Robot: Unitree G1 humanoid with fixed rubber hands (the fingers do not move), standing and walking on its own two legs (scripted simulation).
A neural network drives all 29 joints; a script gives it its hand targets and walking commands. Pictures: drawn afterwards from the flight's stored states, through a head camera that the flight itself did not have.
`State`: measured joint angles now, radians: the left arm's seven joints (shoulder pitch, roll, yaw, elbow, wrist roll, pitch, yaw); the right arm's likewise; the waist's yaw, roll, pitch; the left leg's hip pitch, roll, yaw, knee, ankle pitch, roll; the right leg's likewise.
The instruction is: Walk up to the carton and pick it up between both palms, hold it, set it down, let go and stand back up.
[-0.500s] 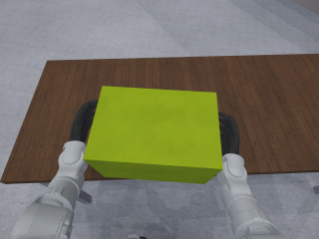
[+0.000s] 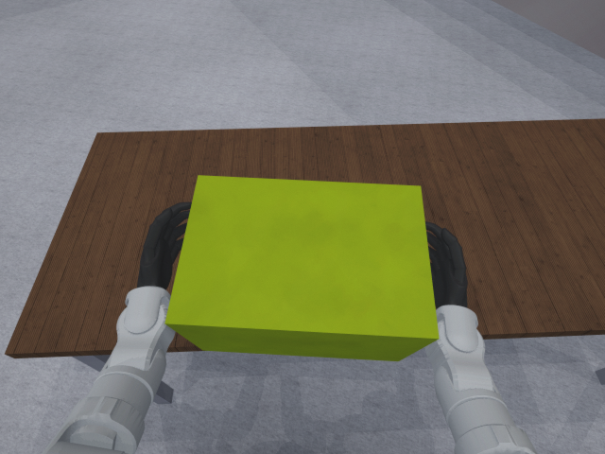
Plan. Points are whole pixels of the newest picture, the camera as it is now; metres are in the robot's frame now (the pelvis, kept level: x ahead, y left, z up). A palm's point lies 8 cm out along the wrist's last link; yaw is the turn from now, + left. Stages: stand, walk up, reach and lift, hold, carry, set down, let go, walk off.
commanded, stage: reach and lift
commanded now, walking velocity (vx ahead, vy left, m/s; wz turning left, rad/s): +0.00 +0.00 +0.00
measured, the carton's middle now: (304, 273) +0.36 +0.01 +0.00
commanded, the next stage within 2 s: hold in 1.86 s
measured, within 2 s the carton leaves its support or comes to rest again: neither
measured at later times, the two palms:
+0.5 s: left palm (154, 239) +0.35 +0.18 +0.10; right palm (484, 265) +0.33 -0.20 +0.09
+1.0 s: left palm (128, 208) +0.34 +0.19 +0.17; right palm (504, 214) +0.35 -0.20 +0.16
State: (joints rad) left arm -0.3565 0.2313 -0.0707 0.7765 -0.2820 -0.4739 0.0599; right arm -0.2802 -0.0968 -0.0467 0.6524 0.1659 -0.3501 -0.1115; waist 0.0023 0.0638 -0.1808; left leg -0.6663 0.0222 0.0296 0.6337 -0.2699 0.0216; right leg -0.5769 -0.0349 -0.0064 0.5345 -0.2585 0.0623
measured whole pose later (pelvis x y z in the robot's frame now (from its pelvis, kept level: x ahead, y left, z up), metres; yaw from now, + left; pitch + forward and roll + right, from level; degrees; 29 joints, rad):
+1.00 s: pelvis -0.02 -0.02 +0.01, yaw +1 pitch +3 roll -1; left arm -0.53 0.20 0.10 0.44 -0.13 0.40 0.10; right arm -0.54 -0.21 -0.05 0.53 0.17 0.38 -0.11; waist 0.00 0.01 -0.19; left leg -0.36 0.02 0.03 0.52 -0.22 0.01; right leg -0.30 -0.03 -0.01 0.47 -0.23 0.04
